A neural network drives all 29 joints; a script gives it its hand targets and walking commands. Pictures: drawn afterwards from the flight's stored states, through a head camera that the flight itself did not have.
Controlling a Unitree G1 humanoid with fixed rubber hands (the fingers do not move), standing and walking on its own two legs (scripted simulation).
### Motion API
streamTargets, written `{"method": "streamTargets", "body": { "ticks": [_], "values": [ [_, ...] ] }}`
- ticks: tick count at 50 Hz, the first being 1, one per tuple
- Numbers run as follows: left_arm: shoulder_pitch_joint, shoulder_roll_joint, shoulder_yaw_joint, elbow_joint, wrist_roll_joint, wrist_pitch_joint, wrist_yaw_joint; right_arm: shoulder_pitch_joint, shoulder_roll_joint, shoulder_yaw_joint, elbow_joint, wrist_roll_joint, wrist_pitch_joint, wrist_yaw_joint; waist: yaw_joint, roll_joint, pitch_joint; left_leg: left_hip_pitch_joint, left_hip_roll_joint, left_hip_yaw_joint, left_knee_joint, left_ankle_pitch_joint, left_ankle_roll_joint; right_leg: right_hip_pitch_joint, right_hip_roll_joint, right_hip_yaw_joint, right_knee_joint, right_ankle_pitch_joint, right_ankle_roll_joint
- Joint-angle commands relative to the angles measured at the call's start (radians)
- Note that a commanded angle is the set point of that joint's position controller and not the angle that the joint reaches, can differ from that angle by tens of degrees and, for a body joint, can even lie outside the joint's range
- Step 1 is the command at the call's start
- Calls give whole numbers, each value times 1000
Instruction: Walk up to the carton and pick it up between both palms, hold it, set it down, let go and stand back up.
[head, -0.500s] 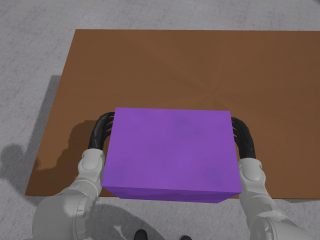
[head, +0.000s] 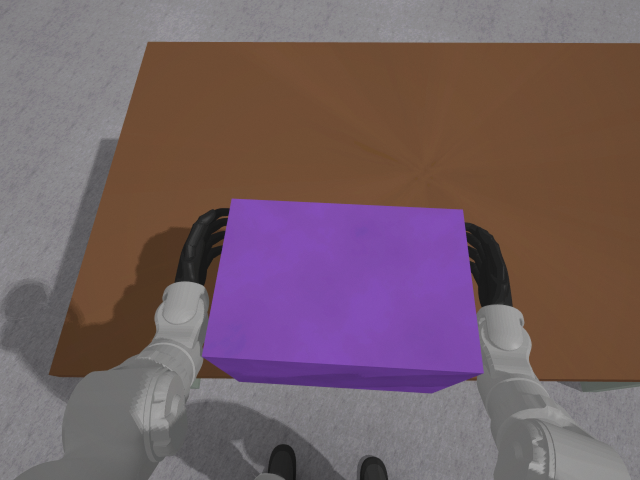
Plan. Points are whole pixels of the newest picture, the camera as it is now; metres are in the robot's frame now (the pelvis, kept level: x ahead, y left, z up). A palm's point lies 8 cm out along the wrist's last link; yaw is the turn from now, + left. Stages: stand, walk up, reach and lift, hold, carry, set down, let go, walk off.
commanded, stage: set down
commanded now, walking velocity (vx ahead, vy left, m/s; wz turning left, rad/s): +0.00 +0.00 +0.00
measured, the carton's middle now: (340, 304) +0.36 -0.01 -0.09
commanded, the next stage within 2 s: none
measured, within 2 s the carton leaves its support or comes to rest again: neither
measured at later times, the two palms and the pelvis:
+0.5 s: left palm (195, 272) +0.39 +0.19 -0.04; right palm (491, 291) +0.37 -0.20 -0.05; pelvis -0.01 +0.00 -0.01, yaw +0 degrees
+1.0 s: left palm (188, 266) +0.40 +0.20 -0.05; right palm (483, 282) +0.38 -0.20 -0.06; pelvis -0.02 +0.00 -0.04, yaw +0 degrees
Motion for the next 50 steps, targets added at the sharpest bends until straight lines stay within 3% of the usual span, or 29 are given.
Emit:
{"method": "streamTargets", "body": {
  "ticks": [1,4,5,7,8,11,12,13,16,18,19,21,22,23,26,27,28,29,33,34,35,36,37,39,40,42,43,46,50],
  "values": [
    [-458,-495,-65,-104,114,-61,-132,-526,612,250,21,-144,-66,138,1,-27,-630,168,1,118,121,173,-21,287,-32,-72,114,296,10],
    [-452,-486,-49,-47,122,-57,-132,-512,621,238,50,-134,-55,143,-11,-57,-580,193,10,103,124,159,-12,235,-27,-79,116,250,12],
    [-441,-482,-46,-64,114,-53,-131,-490,618,244,47,-132,-51,139,-16,-34,-578,196,1,110,122,153,-15,265,-32,-64,113,263,11],
    [-489,-455,-31,-65,123,-64,-124,-531,574,208,72,-145,-51,148,10,-36,-571,162,7,106,130,121,-14,203,-31,-71,116,173,3],
    [-503,-461,-55,-86,119,-60,-116,-515,583,198,75,-135,-49,142,-29,-5,-581,201,9,104,134,131,-27,186,-20,-85,113,170,-3],
    [-509,-437,-28,-69,136,-42,-116,-551,554,179,53,-143,-35,143,-11,-14,-561,179,12,102,124,36,-11,157,-24,-80,107,88,-4],
    [-509,-416,-19,-79,122,-43,-108,-539,524,152,68,-152,-25,142,-33,-20,-549,212,10,99,126,64,-19,146,-21,-84,106,101,-4],
    [-511,-403,-15,-76,119,-53,-103,-544,536,180,65,-131,-37,147,14,-2,-596,183,9,117,146,91,-13,140,-24,-75,127,124,-6],
    [-501,-355,6,-17,121,-35,-118,-531,500,162,74,-136,-20,135,-13,-38,-571,146,-1,121,139,31,-2,151,-26,-68,126,93,3],
    [-464,-393,23,-16,144,-34,-119,-499,566,183,114,-137,-11,132,-5,-67,-504,86,-6,117,134,6,12,215,-35,-52,136,106,11],
    [-483,-371,1,-75,117,-35,-113,-518,531,175,53,-130,-15,132,-5,-58,-578,112,-9,120,140,16,8,213,-32,-55,142,121,9],
    [-516,-304,22,-49,114,-18,-99,-556,445,163,75,-94,-1,130,12,0,-558,127,-4,124,151,-2,-1,156,-27,-59,148,47,-2],
    [-523,-323,19,-90,118,-22,-86,-526,467,170,82,-89,1,130,6,11,-577,135,2,112,133,4,-2,156,-30,-58,134,58,1],
    [-480,-362,32,-58,124,-21,-95,-526,512,175,85,-93,-7,130,7,-32,-549,126,-5,113,155,31,7,153,-27,-56,156,86,4],
    [-510,-371,-1,-84,99,-16,-92,-549,507,129,63,-105,-8,121,-41,-33,-571,151,5,95,175,45,-3,104,-18,-74,157,83,4],
    [-551,-333,9,-92,103,-11,-81,-561,461,135,50,-92,1,121,-22,12,-565,159,4,101,172,22,-9,89,-16,-76,160,50,-2],
    [-516,-380,4,-78,107,-6,-88,-532,523,135,102,-95,11,124,-33,1,-520,185,7,97,171,54,-1,72,-18,-72,145,73,-1],
    [-510,-345,39,-44,123,0,-97,-535,514,152,92,-103,18,121,-12,-30,-523,129,-1,108,177,-2,11,130,-28,-47,149,46,2],
    [-503,-136,31,-98,62,-6,-57,-517,291,158,61,-10,5,94,-4,-2,-647,124,-2,112,209,39,1,130,-20,-41,195,97,2],
    [-499,-141,12,-81,39,6,-53,-547,280,162,47,3,8,85,-30,-13,-661,137,-3,103,206,38,-6,133,-15,-50,185,113,0],
    [-510,-1,41,-56,24,10,-29,-525,140,140,90,42,15,63,-15,12,-659,114,-1,104,198,4,-3,112,-12,-40,196,69,3],
    [-494,21,59,-49,-1,19,-14,-540,119,162,87,80,23,41,-9,-38,-625,95,1,104,210,2,6,105,-13,-36,198,61,7],
    [-520,31,13,-98,-41,13,-6,-546,109,183,68,117,25,37,-12,-21,-654,102,-1,103,221,18,3,99,-13,-32,211,64,12],
    [-520,191,-39,-58,-118,24,37,-538,-106,216,138,219,24,-1,-39,-4,-661,109,6,94,247,12,-13,70,-2,-31,226,64,6],
    [-553,46,-127,-46,-146,36,25,-557,53,280,206,239,49,2,-55,-3,-565,82,8,85,271,-46,-3,-38,-7,-39,225,-71,14],
    [-528,138,-151,0,-210,31,32,-573,-48,301,158,290,31,-22,-43,-13,-715,60,-5,93,314,-11,-14,-6,-7,-25,259,-9,8],
    [-537,141,-182,2,-238,37,34,-579,-51,308,165,317,36,-30,-67,-8,-706,84,-4,85,318,-6,-15,-50,2,-45,265,3,8],
    [-566,190,-196,35,-302,30,26,-608,-88,379,146,394,41,-33,-48,-44,-768,46,-14,95,375,15,-8,-36,0,-31,313,26,25],
    [-567,187,-290,42,-348,42,17,-632,-188,411,219,456,30,-37,-71,35,-756,117,-17,72,421,78,-51,-151,26,-82,355,35,6]
  ]
}}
